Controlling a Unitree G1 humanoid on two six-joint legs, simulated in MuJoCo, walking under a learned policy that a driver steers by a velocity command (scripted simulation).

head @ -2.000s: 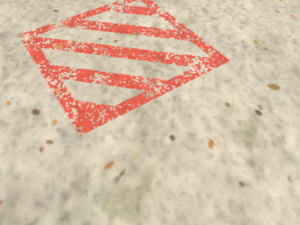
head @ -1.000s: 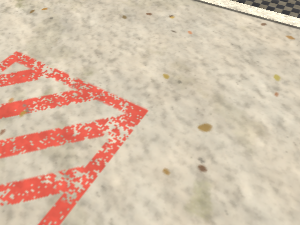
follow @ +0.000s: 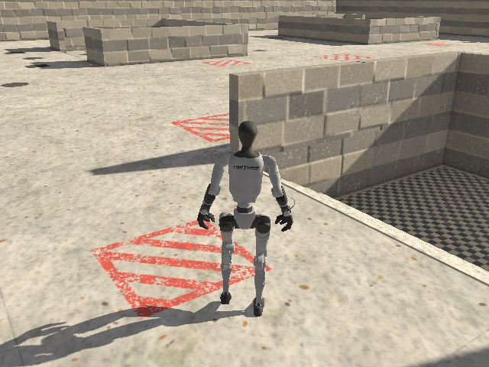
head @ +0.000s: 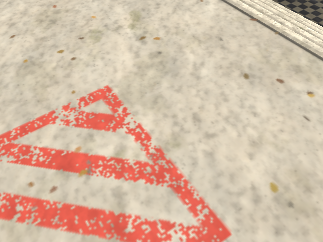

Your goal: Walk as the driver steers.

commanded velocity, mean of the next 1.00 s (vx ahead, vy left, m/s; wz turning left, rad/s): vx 0.50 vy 0.00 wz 0.60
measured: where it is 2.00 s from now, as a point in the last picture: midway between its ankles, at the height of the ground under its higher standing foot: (69, 166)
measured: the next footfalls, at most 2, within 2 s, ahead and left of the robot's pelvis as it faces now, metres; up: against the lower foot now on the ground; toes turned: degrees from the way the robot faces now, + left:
left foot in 0.32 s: +0.29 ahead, +0.14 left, +0.00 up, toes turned +15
right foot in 0.84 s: +0.65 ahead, +0.10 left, +0.00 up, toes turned +32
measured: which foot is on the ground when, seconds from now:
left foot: up 0.00-0.30, down 0.32-0.86, up 0.88-1.00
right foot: down 0.00-0.34, up 0.36-0.82, down 0.84-1.00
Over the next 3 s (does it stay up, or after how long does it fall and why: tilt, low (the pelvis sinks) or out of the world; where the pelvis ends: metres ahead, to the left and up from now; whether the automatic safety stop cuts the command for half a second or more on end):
stays up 1.02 1.07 -0.03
